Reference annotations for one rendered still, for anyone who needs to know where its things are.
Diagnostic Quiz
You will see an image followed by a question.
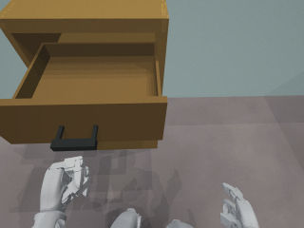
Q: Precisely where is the robot left thigh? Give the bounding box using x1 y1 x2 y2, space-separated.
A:
110 211 143 228

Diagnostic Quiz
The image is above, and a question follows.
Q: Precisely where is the robot right hand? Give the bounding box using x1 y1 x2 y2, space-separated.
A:
220 182 259 228

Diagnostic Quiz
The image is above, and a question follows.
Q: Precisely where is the robot left forearm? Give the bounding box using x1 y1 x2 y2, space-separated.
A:
32 210 67 228

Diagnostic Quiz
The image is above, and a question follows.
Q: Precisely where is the drawer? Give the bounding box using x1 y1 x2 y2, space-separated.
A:
0 42 168 144

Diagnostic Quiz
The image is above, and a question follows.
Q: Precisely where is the cabinet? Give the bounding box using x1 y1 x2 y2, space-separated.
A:
0 0 169 150

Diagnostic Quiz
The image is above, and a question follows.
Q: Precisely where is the robot left hand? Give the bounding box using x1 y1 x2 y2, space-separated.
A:
40 156 90 213

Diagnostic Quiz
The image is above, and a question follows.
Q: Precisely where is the left robot shin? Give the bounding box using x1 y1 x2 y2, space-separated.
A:
126 208 136 213

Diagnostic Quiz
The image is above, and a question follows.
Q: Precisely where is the handle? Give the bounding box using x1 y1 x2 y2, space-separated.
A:
50 124 99 152

